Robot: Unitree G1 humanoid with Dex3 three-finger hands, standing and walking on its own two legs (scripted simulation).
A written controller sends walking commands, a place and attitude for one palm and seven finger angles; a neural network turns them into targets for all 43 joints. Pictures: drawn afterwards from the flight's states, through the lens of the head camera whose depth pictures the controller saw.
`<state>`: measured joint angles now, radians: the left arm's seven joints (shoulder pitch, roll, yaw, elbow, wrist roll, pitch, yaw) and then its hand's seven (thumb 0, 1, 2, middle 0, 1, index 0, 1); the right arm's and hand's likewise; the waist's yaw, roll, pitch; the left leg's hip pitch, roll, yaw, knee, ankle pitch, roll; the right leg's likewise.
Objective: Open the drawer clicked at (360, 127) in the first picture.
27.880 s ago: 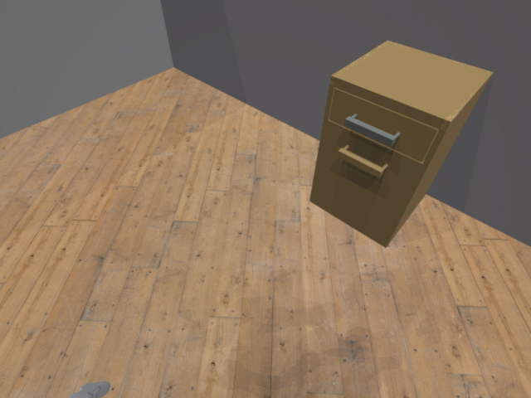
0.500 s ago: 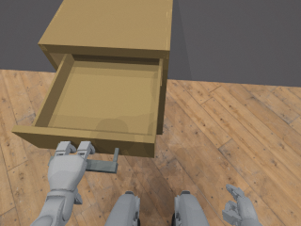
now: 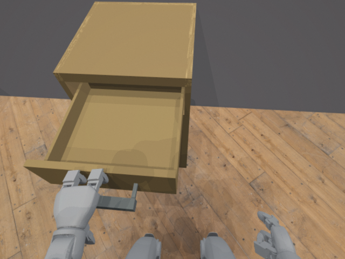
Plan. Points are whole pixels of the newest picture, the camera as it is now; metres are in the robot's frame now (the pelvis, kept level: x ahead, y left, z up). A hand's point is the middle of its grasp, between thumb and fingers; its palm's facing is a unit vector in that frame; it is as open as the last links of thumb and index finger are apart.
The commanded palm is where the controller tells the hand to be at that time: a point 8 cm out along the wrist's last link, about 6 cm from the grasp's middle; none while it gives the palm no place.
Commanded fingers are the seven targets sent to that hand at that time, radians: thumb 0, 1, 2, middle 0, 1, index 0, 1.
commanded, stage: lift the hand off the handle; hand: left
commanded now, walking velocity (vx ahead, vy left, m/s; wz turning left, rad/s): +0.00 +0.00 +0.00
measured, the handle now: (102, 193) +0.28 +0.21 -0.09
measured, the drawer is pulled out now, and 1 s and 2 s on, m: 0.30 0.30 0.30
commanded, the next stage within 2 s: draw the hand back to the body in 1.46 s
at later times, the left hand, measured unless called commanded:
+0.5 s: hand (79, 199) +0.25 +0.23 +0.00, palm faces -0.01 -0.07 -1.00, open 13.6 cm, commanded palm +0.23 +0.22 +0.05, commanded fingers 0.00 -0.50 0.30 -0.30 -1.20 -0.30 -1.20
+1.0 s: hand (77, 194) +0.25 +0.22 +0.03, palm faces -0.04 -0.10 -0.99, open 13.8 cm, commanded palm +0.24 +0.22 +0.08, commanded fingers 0.00 -0.50 0.30 -0.30 -1.20 -0.30 -1.20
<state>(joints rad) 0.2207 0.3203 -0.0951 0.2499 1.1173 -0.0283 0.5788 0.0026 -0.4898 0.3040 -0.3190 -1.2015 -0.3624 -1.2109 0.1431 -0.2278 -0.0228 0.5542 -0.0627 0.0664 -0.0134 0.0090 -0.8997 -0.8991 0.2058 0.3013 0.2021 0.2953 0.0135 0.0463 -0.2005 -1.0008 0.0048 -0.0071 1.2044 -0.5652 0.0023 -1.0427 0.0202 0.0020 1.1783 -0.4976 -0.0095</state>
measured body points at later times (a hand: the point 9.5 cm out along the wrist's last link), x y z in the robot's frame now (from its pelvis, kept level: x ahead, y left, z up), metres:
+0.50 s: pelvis +0.01 +0.00 +0.02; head +0.08 -0.02 +0.47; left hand +0.24 +0.23 +0.05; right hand +0.18 -0.24 -0.09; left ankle +0.00 +0.12 -0.64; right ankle +0.03 -0.12 -0.64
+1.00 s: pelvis +0.02 +0.00 +0.04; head +0.08 -0.02 +0.49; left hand +0.25 +0.22 +0.08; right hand +0.20 -0.23 -0.06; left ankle +0.00 +0.12 -0.64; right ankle +0.03 -0.12 -0.64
